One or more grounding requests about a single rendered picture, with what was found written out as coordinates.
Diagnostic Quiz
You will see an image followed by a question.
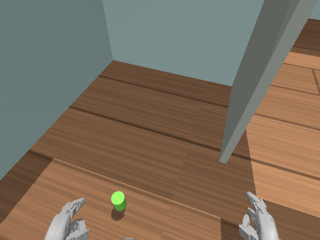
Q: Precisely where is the right robot hand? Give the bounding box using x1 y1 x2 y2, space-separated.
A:
239 191 279 240

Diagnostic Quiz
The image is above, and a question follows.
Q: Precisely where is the left robot hand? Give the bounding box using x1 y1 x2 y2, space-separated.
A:
44 198 89 240

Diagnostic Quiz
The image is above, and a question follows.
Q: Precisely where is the can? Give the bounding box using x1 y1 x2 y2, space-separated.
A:
111 191 127 211

